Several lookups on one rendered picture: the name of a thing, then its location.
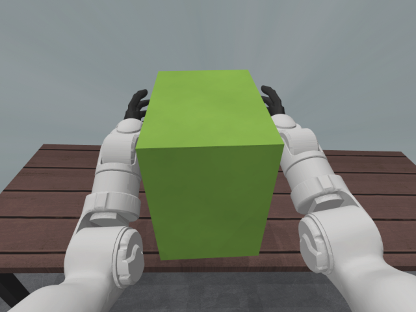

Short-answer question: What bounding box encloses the right robot upper arm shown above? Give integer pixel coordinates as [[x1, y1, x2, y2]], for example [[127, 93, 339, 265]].
[[298, 205, 416, 312]]

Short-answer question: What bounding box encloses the left robot upper arm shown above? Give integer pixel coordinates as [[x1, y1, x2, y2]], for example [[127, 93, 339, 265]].
[[7, 226, 144, 312]]

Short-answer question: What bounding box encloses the robot left forearm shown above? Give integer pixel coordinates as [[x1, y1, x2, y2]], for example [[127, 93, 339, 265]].
[[64, 118, 143, 275]]

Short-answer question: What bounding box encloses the table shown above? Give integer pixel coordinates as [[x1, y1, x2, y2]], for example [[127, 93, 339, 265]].
[[0, 144, 416, 308]]

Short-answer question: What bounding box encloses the left robot hand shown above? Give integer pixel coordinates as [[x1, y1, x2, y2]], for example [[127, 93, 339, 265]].
[[124, 89, 150, 122]]

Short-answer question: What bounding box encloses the robot right forearm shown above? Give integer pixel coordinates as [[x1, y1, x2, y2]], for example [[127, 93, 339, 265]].
[[271, 114, 384, 254]]

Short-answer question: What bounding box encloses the carton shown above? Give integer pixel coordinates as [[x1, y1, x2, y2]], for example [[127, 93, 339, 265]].
[[135, 70, 285, 260]]

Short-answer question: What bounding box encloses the right robot hand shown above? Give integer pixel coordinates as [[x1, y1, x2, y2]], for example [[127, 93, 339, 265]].
[[261, 85, 285, 116]]

